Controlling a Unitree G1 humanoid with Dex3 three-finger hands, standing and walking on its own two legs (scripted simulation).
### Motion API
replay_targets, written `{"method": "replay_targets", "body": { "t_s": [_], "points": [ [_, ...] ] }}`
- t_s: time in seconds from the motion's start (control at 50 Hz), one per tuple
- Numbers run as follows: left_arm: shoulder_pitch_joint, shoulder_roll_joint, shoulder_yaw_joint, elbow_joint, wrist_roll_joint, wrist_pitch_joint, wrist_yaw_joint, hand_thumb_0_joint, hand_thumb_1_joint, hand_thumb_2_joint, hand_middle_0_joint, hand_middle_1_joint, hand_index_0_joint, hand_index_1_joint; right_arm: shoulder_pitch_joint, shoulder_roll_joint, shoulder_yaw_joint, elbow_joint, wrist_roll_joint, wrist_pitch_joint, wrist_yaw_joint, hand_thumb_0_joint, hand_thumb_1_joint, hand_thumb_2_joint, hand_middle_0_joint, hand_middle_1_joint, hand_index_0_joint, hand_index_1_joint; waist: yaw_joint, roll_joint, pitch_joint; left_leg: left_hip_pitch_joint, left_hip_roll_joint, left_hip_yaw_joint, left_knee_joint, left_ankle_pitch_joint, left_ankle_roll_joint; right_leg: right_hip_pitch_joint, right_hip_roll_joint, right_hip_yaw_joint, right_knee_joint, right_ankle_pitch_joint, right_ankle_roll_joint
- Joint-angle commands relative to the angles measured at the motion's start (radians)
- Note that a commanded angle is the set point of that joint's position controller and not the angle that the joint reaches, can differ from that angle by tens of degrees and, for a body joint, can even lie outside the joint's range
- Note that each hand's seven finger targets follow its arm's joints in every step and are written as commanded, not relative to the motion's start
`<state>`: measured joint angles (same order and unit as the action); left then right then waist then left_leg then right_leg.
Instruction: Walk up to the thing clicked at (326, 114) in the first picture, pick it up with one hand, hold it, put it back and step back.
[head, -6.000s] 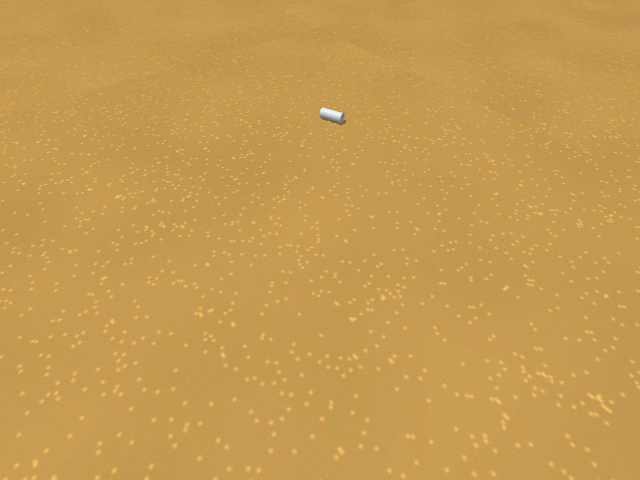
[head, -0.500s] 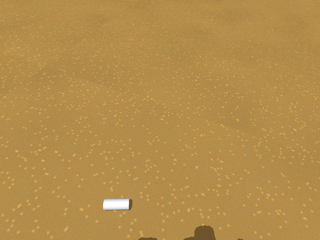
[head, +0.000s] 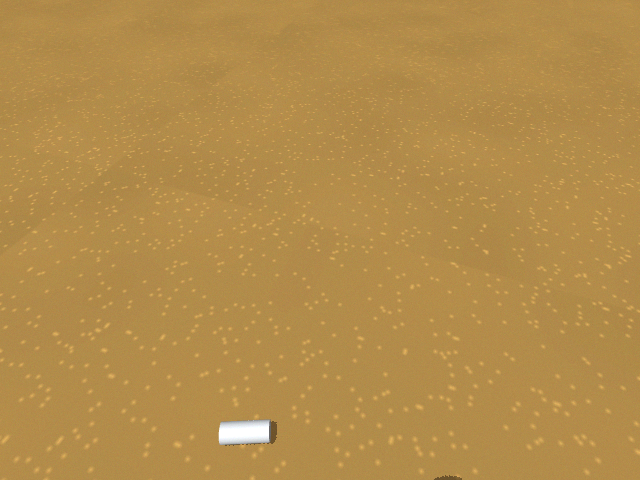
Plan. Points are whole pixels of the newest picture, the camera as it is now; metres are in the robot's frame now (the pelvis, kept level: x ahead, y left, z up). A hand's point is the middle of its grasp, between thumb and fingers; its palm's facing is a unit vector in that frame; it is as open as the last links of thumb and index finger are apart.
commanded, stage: walk up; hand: left
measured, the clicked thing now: (245, 432) +0.43 +0.22 -0.73
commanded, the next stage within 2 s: none
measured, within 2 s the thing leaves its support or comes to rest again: neither
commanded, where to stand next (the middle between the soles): +0.07 -0.03 m, yaw +0 degrees
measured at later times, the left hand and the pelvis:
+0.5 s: hand out of the picture +0.11 +0.26 -0.15, palm faces +0.00 -0.95 -0.32, open 7.3 cm; pelvis +0.02 +0.00 +0.01, yaw +0 degrees
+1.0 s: hand out of the picture +0.10 +0.26 -0.15, palm faces +0.03 -0.95 -0.32, open 7.3 cm; pelvis +0.02 +0.01 +0.01, yaw +1 degrees
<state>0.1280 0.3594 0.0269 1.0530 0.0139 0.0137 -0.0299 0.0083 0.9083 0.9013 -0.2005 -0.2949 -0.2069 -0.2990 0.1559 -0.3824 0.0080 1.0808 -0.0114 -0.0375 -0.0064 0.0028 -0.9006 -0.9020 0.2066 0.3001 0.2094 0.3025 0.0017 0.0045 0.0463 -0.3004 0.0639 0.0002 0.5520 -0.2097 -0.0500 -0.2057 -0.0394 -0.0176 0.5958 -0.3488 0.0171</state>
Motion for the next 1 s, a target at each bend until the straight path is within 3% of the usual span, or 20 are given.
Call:
{"method": "replay_targets", "body": {
  "t_s": [0.0, 0.08, 0.4, 0.64, 0.86, 0.98],
  "points": [
    [-0.064, 0.234, 0.052, -0.06, -0.008, -0.017, 0.019, 0.0, 0.9, 0.9, -0.2, -0.3, -0.2, -0.3, -0.048, -0.218, -0.053, -0.042, 0.003, -0.025, -0.016, 0.0, -0.9, -0.9, 0.2, 0.3, 0.2, 0.3, 0.002, -0.046, -0.057, 0.104, 0.045, -0.045, -0.07, 0.163, 0.073, -0.052, -0.083, 0.09, -0.177, 0.151, -0.074],
    [-0.072, 0.23, 0.054, -0.05, -0.007, -0.01, 0.02, 0.0, 0.9, 0.9, -0.2, -0.3, -0.2, -0.3, -0.059, -0.22, -0.056, -0.033, 0.001, -0.019, -0.018, 0.0, -0.9, -0.9, 0.2, 0.3, 0.2, 0.3, 0.007, -0.04, -0.058, 0.099, 0.051, -0.05, -0.081, 0.157, 0.078, -0.031, -0.079, 0.083, -0.197, 0.115, -0.072],
    [-0.095, 0.217, 0.05, -0.03, -0.009, -0.002, 0.019, 0.0, 0.9, 0.9, -0.2, -0.3, -0.2, -0.3, -0.081, -0.214, -0.053, -0.023, 0.003, -0.019, -0.024, 0.0, -0.9, -0.9, 0.2, 0.3, 0.2, 0.3, 0.003, 0.0, -0.127, 0.164, 0.07, -0.041, -0.112, 0.297, 0.079, 0.054, -0.077, 0.053, -0.197, 0.257, -0.057],
    [-0.098, 0.214, 0.052, -0.025, -0.004, -0.001, 0.014, 0.0, 0.9, 0.9, -0.2, -0.3, -0.2, -0.3, -0.109, -0.208, -0.05, -0.026, 0.002, -0.013, -0.02, 0.0, -0.9, -0.9, 0.2, 0.3, 0.2, 0.3, 0.002, -0.012, -0.09, 0.161, 0.06, -0.05, -0.152, 0.217, 0.071, 0.054, -0.079, 0.048, -0.25, 0.208, -0.048],
    [-0.088, 0.206, 0.056, -0.035, -0.003, -0.001, 0.015, 0.0, 0.9, 0.9, -0.2, -0.3, -0.2, -0.3, -0.106, -0.201, -0.052, -0.026, 0.0, -0.01, -0.021, 0.0, -0.9, -0.9, 0.2, 0.3, 0.2, 0.3, 0.002, -0.001, -0.072, 0.154, 0.053, -0.052, -0.171, 0.212, 0.063, 0.062, -0.075, 0.035, -0.265, 0.192, -0.044],
    [-0.067, 0.203, 0.059, -0.034, -0.001, 0.0, 0.016, 0.0, 0.9, 0.9, -0.2, -0.3, -0.2, -0.3, -0.098, -0.203, -0.054, -0.028, -0.001, -0.013, -0.022, 0.0, -0.9, -0.9, 0.2, 0.3, 0.2, 0.3, 0.007, 0.004, -0.103, 0.172, 0.065, -0.06, -0.168, 0.27, 0.074, 0.088, -0.074, 0.027, -0.256, 0.23, -0.042]
  ]
}}
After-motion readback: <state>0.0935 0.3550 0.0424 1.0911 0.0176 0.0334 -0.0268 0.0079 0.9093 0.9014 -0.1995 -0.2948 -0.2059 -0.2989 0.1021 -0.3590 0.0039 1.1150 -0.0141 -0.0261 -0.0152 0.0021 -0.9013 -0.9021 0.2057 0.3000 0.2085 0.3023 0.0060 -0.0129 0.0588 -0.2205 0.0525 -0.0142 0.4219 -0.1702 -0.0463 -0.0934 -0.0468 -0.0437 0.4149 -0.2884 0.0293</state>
